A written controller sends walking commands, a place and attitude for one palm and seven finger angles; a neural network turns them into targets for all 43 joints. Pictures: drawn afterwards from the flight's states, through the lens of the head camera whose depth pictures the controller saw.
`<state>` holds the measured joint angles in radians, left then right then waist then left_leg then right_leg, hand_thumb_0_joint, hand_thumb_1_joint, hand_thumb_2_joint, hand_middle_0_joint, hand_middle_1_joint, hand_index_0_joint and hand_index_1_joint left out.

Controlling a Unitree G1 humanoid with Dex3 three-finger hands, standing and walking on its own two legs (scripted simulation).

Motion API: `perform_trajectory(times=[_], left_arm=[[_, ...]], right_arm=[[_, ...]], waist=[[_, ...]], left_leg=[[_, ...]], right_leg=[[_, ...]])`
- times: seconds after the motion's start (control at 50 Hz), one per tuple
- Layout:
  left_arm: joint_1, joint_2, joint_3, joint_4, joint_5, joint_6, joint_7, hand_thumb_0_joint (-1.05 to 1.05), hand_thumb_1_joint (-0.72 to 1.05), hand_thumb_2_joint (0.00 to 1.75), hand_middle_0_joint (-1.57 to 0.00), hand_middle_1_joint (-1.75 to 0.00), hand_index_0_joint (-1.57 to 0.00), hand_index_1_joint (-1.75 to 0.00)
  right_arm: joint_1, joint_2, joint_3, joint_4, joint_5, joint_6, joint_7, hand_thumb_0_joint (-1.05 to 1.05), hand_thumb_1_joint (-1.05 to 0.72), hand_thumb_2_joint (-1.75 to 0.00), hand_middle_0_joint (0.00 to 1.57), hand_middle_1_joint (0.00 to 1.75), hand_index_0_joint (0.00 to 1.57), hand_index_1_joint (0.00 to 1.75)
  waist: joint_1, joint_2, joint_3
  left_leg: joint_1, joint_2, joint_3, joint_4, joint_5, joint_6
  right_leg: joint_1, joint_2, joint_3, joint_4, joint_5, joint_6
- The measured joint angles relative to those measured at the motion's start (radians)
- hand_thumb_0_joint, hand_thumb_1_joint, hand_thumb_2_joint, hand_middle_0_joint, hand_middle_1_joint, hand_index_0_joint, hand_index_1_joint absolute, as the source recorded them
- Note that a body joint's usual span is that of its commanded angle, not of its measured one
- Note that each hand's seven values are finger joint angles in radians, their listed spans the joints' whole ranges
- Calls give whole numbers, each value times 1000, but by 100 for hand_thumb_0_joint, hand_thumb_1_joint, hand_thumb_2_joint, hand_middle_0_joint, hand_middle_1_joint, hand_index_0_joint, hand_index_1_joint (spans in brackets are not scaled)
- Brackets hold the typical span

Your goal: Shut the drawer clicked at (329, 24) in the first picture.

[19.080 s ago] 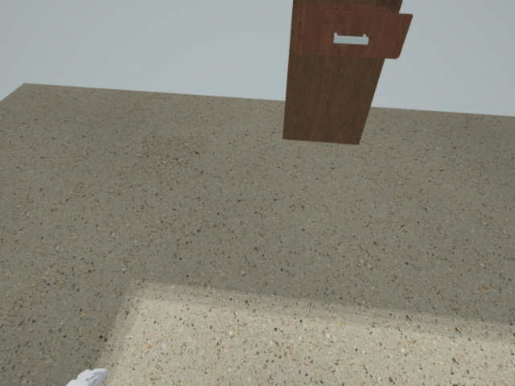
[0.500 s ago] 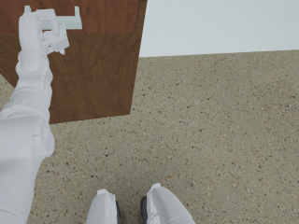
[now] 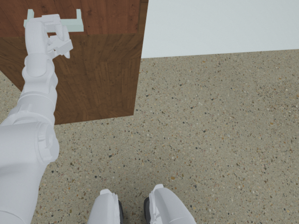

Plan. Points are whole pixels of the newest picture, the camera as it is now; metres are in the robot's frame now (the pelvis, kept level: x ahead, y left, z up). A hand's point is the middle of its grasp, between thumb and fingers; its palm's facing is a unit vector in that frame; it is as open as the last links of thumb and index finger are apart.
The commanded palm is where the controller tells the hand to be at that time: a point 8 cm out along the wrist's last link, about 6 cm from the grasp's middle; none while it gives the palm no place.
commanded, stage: pull the fist back off the drawer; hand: left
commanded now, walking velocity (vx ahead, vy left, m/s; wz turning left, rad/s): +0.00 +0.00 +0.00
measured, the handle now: (55, 19) +0.64 +0.16 +0.09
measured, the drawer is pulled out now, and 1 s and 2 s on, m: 0.00 0.00 0.00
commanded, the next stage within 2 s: draw the hand back to the body in 0.18 s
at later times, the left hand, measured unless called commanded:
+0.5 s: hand (52, 45) +0.52 +0.15 +0.12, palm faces +0.09 -0.99 -0.06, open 3.2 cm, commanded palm +0.46 +0.20 +0.12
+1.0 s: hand out of the picture +0.35 +0.19 +0.19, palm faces +0.18 -0.95 -0.24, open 3.3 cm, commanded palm +0.30 +0.24 +0.20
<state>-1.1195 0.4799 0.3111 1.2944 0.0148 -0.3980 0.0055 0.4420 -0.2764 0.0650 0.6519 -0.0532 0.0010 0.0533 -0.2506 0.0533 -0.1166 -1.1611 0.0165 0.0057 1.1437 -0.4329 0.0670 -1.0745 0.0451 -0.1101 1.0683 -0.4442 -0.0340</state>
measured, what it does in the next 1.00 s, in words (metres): rises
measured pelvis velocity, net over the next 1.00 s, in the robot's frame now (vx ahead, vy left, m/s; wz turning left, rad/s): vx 0.05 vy -0.01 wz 0.02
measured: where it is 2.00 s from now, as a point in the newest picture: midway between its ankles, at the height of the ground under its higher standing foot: outside the picture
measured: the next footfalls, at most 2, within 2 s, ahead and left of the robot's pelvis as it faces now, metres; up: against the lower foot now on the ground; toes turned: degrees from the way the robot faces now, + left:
none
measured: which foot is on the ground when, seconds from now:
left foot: down 0.00-1.00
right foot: down 0.00-1.00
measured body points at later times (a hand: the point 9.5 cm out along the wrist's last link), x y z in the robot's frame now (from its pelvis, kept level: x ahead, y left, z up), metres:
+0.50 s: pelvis +0.06 -0.01 +0.04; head +0.16 -0.02 +0.48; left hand +0.51 +0.21 +0.12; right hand +0.08 -0.27 -0.08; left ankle +0.05 +0.08 -0.64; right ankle +0.03 -0.11 -0.64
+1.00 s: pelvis +0.05 -0.01 +0.08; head +0.05 -0.02 +0.53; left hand +0.33 +0.24 +0.21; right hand +0.25 -0.22 +0.01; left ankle +0.05 +0.08 -0.64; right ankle +0.03 -0.11 -0.64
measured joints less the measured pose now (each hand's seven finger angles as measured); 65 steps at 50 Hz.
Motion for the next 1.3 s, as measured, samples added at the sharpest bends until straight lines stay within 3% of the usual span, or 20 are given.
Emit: perform_trajectory(times=[0.16,0.36,0.44,0.58,0.7,0.8,0.88,0.96,1.14,1.3], left_arm=[[109,-56,8,-82,-34,-10,0,-2,77,91,-140,-160,-140,-160],[234,-104,31,-196,-43,-27,-15,-2,80,90,-140,-160,-140,-160],[411,-129,40,-392,-90,2,-38,0,84,90,-139,-160,-140,-160],[717,-172,-40,-692,-197,97,-105,1,88,90,-139,-160,-140,-160],[870,-203,-113,-852,-236,157,-132,2,90,90,-140,-160,-140,-160],[945,-224,-150,-957,-239,196,-144,2,90,90,-140,-160,-140,-160],[1020,-196,-196,-1082,-158,258,-45,2,90,90,-140,-160,-140,-160],[1100,-177,-214,-1188,-128,301,20,2,90,90,-140,-160,-140,-160],[1284,-177,-205,-1378,-111,352,65,2,90,90,-140,-160,-140,-160],[1460,-152,-141,-1577,-108,339,78,2,90,90,-140,-160,-140,-160]], right_arm=[[-17,3,-15,-25,14,37,6,0,-91,-89,20,30,21,30],[-41,14,-32,-46,27,83,8,0,-91,-89,20,30,21,30],[-39,18,-45,-70,50,102,5,0,-91,-89,20,30,20,30],[-44,15,-46,-96,101,84,-8,1,-91,-89,20,30,20,30],[-134,-9,-56,-111,116,42,-33,1,-91,-89,20,30,20,30],[-213,-16,-51,-126,117,10,-57,1,-91,-89,19,30,20,29],[-256,8,-36,-130,115,22,-88,1,-91,-89,19,30,20,29],[-272,26,-15,-133,114,33,-107,1,-91,-89,19,30,20,30],[-268,46,18,-102,98,31,-112,1,-91,-89,20,30,21,30],[-244,42,6,-63,81,-5,-108,1,-91,-89,20,30,21,30]], waist=[[28,2,-8],[60,-7,-17],[88,-4,-21],[163,-5,-35],[201,0,-18],[223,-3,7],[242,-12,32],[257,-3,50],[276,9,106],[286,17,121]], left_leg=[[74,6,16,-37,-18,-6],[154,9,31,-76,-40,-17],[251,13,50,-144,-37,-20],[463,0,39,-286,-5,-25],[553,-17,13,-323,9,-25],[605,-29,8,-344,28,-20],[699,-36,21,-416,60,-22],[796,-42,26,-501,98,-17],[961,-53,28,-643,161,-14],[1033,-55,28,-706,185,-15]], right_leg=[[63,8,20,-30,-14,-3],[130,14,39,-55,-38,-11],[215,21,63,-115,-29,-12],[427,20,71,-257,6,-7],[534,7,47,-308,12,-9],[586,-5,42,-321,23,-5],[669,-10,56,-378,50,-4],[763,-15,64,-456,87,1],[923,-22,71,-591,147,6],[995,-21,73,-654,172,5]])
